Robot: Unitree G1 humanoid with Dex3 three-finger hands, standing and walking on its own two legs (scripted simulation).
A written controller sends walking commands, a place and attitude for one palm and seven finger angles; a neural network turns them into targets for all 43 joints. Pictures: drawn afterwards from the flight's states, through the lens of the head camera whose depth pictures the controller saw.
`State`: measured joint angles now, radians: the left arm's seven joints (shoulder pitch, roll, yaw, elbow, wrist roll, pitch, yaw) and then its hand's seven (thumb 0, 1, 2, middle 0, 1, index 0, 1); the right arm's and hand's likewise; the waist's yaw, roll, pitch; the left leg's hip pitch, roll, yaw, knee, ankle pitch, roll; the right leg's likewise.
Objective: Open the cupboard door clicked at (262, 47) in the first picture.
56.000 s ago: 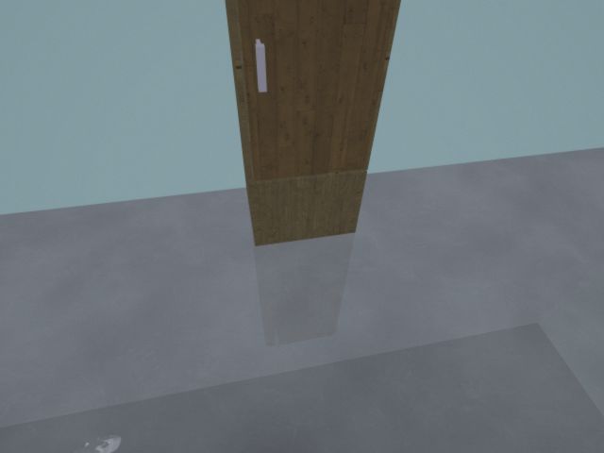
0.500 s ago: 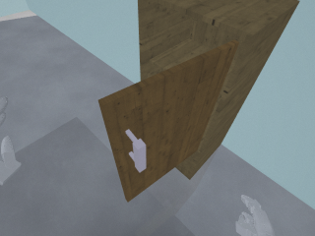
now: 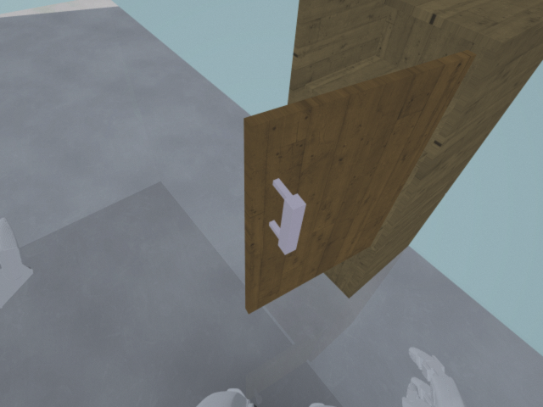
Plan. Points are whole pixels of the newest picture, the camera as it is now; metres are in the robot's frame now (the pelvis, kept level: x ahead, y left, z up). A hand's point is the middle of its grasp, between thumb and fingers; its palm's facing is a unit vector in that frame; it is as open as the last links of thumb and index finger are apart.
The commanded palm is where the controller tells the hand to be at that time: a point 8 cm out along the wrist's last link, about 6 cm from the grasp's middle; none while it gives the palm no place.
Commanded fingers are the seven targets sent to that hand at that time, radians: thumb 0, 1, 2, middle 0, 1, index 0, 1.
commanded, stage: step back with the hand held close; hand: left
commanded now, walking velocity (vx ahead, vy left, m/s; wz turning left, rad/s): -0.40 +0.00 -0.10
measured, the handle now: (283, 217) +0.38 +0.01 +0.06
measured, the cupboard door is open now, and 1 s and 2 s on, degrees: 81 81 81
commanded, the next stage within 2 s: stop stepping back and stand still in 0.44 s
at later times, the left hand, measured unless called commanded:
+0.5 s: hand out of the picture +0.17 +0.26 +0.20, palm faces +0.21 -0.89 -0.40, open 7.4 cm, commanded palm +0.09 +0.31 +0.20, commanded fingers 0.00 0.90 0.90 -0.20 -0.30 -0.20 -0.30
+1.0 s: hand out of the picture +0.08 +0.28 +0.19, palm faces +0.23 -0.91 -0.34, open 7.4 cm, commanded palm +0.00 +0.35 +0.20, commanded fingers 0.00 0.90 0.90 -0.20 -0.30 -0.20 -0.30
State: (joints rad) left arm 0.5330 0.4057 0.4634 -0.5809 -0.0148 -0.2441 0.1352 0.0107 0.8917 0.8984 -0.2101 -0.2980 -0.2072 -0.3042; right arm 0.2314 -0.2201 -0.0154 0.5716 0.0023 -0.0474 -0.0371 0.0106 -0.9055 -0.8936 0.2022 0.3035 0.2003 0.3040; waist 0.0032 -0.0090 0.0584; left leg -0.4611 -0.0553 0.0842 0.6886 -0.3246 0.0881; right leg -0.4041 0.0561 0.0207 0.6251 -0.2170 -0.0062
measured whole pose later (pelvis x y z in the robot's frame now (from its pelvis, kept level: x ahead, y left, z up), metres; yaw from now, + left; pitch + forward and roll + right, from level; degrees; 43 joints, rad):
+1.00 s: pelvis -0.18 +0.07 +0.01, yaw -9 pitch -3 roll +0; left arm 0.44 0.42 0.42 -0.56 -0.05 -0.17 0.13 0.02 0.90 0.90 -0.20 -0.30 -0.20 -0.30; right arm 0.25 -0.14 0.02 0.66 -0.01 -0.19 -0.03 0.01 -0.91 -0.89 0.20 0.30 0.20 0.30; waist -0.07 -0.12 0.05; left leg -0.30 0.00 0.04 0.55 -0.21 0.03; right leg -0.31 0.03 0.01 0.85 -0.46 0.01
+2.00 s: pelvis -0.18 +0.09 +0.01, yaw -7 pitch +1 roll +0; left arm 0.27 0.30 0.08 0.38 0.04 0.01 0.01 0.00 0.91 0.90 -0.20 -0.30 -0.19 -0.30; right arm 0.13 -0.30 -0.01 0.82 -0.02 -0.04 0.01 0.01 -0.91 -0.89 0.20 0.30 0.20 0.30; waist 0.00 0.06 -0.01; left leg -0.36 -0.01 0.02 0.60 -0.25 0.02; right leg -0.26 -0.03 -0.08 0.61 -0.35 -0.01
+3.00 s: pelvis -0.18 +0.11 +0.02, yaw -7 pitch -2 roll +0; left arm 0.30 0.12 0.01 1.14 0.02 0.00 0.03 0.00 0.92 0.90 -0.20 -0.30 -0.20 -0.30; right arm 0.29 -0.12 0.00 1.15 -0.02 0.00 -0.03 0.00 -0.91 -0.89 0.20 0.30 0.19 0.30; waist -0.01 -0.01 0.04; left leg -0.23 -0.03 0.04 0.43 -0.17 0.04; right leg -0.14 -0.04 -0.07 0.44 -0.27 0.01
